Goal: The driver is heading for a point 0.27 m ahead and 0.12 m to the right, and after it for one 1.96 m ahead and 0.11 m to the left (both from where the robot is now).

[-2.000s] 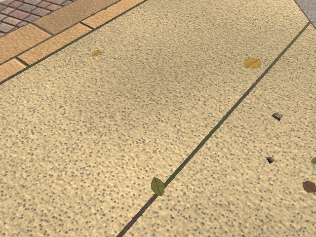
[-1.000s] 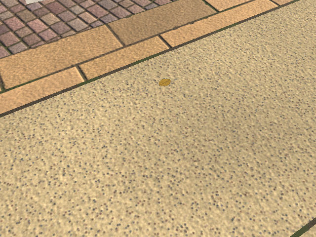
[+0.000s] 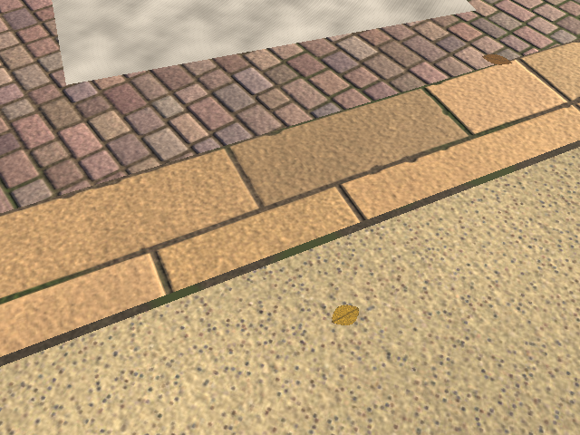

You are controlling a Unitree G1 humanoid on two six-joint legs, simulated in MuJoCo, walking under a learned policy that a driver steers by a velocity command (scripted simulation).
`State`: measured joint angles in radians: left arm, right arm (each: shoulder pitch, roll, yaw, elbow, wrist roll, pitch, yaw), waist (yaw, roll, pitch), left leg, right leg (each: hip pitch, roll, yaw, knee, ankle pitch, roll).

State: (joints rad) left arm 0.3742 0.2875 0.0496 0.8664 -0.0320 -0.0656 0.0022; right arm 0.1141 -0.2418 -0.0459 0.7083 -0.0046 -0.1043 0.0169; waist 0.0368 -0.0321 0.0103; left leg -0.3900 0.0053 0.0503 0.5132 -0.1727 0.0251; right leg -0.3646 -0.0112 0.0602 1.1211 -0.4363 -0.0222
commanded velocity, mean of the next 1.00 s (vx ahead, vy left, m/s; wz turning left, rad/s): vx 0.50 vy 0.00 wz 0.04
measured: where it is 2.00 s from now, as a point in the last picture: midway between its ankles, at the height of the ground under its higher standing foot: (289, 224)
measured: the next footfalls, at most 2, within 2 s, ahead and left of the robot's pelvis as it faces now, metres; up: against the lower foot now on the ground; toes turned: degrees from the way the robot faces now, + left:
right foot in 0.42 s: +0.34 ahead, -0.20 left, +0.00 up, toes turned -15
left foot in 0.96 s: +0.65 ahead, +0.03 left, +0.00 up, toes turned +7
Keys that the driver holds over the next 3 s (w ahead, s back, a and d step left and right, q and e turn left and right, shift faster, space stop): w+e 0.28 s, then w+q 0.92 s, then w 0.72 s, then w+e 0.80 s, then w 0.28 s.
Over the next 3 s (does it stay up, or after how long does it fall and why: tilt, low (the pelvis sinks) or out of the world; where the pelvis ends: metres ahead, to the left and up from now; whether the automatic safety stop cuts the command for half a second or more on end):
stays up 1.61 0.11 0.00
